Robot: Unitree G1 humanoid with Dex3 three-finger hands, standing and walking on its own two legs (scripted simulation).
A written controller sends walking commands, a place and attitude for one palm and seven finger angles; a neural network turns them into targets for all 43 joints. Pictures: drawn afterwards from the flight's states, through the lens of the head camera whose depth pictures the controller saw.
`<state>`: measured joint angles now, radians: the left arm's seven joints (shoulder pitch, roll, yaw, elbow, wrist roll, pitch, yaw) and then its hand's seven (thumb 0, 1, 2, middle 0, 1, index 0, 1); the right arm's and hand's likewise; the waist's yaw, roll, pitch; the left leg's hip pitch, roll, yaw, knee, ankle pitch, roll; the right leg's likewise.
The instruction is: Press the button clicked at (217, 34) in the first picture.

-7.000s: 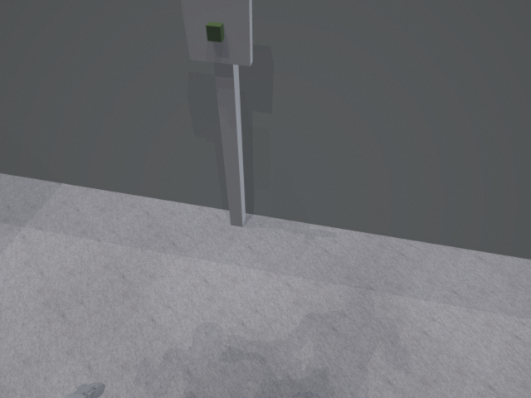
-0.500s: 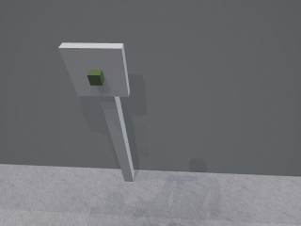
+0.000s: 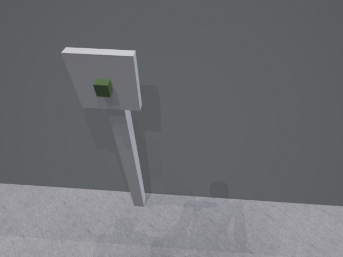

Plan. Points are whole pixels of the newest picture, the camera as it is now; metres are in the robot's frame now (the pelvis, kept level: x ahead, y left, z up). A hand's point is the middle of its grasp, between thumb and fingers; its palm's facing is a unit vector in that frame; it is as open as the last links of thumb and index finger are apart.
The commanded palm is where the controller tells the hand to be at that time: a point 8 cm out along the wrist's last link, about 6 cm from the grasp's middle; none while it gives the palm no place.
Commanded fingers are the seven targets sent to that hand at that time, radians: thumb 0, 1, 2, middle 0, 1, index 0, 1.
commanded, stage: come to a stop and stand still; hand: left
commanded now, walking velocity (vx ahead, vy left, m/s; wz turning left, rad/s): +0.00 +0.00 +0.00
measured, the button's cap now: (103, 87) +0.50 +0.22 +0.14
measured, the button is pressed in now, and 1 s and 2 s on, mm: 0 0 0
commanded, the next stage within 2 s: look again from close up in 0.22 s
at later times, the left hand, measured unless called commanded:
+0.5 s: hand out of the picture -0.01 +0.16 -0.17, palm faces +0.04 -0.98 -0.19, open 7.4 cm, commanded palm none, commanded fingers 0.00 0.90 0.90 -0.20 -0.30 -0.20 -0.30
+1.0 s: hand out of the picture +0.02 +0.16 -0.16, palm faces +0.12 -0.97 -0.20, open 7.3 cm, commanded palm +0.10 +0.21 -0.06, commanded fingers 0.00 0.90 0.90 -0.31 -0.42 -0.31 -0.42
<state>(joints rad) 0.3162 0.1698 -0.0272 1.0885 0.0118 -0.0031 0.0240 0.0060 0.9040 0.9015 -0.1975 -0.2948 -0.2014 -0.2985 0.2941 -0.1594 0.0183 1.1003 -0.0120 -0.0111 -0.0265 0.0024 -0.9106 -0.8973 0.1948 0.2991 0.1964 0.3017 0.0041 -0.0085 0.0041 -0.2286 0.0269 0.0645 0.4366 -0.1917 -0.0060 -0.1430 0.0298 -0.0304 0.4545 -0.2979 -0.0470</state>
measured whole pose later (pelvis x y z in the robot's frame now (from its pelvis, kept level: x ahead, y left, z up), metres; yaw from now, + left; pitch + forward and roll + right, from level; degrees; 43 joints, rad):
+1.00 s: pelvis +0.00 -0.01 +0.00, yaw +0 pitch -1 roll +0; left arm 0.45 0.16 -0.02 0.76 -0.06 0.05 0.05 0.02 0.92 0.90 -0.20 -0.30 -0.21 -0.30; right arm 0.32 -0.17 0.02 1.03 0.01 -0.06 -0.05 0.01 -0.92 -0.90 0.20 0.30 0.20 0.30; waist 0.02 0.01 0.02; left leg -0.23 0.05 0.04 0.46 -0.22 -0.02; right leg -0.13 0.05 -0.04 0.45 -0.30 -0.06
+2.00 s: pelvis -0.02 +0.03 -0.04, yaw +2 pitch +5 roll -2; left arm 0.47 0.25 0.13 -0.22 -0.27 -0.21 -0.21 0.02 0.90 0.90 -1.27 -1.47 -1.28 -1.47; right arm 0.28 -0.25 0.01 0.57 0.05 -0.22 -0.07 0.01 -0.91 -0.90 0.20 0.30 0.20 0.30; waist -0.01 0.04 -0.09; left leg -0.57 0.01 0.01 0.84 -0.35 0.04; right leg -0.44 0.01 -0.07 0.80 -0.44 -0.01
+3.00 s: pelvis -0.01 +0.01 -0.01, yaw +3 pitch -2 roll +0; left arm 0.22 0.32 0.28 -0.14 -0.33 0.02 -0.32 0.02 0.89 0.90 -1.30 -1.50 -1.30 -1.50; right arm 0.23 -0.26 0.06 0.63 0.06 -0.28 -0.09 0.01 -0.90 -0.90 0.20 0.30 0.20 0.30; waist 0.04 0.05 -0.04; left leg -0.29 0.01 0.00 0.57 -0.25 0.00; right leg -0.17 0.02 -0.08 0.55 -0.34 -0.04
